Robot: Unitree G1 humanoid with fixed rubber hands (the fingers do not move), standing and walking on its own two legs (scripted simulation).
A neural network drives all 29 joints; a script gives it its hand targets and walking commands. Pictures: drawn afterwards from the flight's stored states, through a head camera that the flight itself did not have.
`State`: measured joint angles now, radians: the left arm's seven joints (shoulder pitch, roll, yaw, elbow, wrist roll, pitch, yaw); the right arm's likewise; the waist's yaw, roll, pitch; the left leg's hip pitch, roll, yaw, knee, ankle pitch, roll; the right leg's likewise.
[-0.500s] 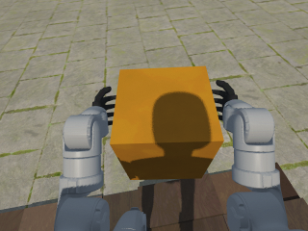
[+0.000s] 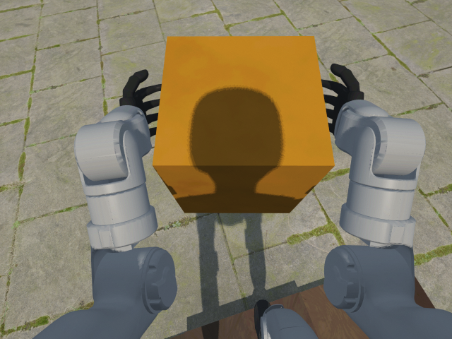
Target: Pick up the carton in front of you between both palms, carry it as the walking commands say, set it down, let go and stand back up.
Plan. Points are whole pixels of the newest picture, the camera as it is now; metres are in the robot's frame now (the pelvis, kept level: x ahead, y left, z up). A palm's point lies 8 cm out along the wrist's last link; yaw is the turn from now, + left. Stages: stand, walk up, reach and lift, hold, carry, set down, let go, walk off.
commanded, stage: carry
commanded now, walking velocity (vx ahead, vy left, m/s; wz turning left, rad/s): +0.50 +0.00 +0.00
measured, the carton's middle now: (238, 139) +0.42 -0.03 +0.08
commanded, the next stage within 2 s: none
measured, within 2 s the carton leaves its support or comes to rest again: neither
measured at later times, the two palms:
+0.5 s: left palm (117, 27) +0.70 +0.20 +0.13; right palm (257, 5) +0.72 -0.10 +0.14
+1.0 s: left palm (139, 2) +0.98 +0.21 +0.04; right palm out of the picture +0.99 -0.09 +0.05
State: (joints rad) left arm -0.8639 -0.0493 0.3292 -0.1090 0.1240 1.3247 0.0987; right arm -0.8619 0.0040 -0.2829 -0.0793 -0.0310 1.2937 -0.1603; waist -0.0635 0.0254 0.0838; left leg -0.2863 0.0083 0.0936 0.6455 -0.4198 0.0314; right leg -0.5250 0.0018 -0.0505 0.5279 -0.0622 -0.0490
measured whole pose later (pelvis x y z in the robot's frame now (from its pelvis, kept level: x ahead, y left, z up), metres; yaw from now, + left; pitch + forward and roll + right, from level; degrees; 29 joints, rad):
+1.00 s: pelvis +0.63 +0.06 -0.07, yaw +4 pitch +4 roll -1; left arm -0.60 -0.07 0.20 -0.02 0.10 1.17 0.14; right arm -0.61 0.01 -0.23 0.02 -0.04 1.13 -0.12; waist -0.03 0.02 0.01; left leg -0.14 -0.07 0.09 0.76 -0.45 0.07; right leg -0.51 0.05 -0.17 0.49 -0.07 -0.12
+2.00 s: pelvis +1.23 +0.10 -0.05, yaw +4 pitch +4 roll +0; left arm -0.16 -0.13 0.08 -0.22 0.13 1.23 0.08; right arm -0.16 0.12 -0.13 -0.25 -0.12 1.23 -0.09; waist 0.01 0.03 -0.16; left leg -0.35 0.07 0.07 1.10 -0.43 0.00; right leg -0.40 -0.05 -0.23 0.49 -0.17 -0.06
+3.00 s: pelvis +1.85 +0.12 -0.03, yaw +4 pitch +4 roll +1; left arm -0.11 -0.13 0.09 -0.31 0.11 1.18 0.09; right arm -0.13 0.13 -0.09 -0.31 -0.14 1.19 -0.09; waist 0.03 0.01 -0.06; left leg -0.55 0.10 0.09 0.95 -0.28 0.00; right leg -0.23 -0.05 -0.22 0.33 -0.18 -0.06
